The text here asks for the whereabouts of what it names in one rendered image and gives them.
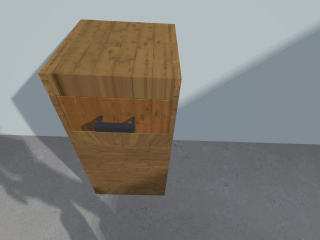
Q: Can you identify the cabinet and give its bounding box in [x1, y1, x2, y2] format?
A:
[38, 19, 182, 196]

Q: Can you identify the drawer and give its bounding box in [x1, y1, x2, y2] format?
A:
[56, 95, 171, 134]

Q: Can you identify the handle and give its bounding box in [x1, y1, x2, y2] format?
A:
[94, 115, 135, 133]

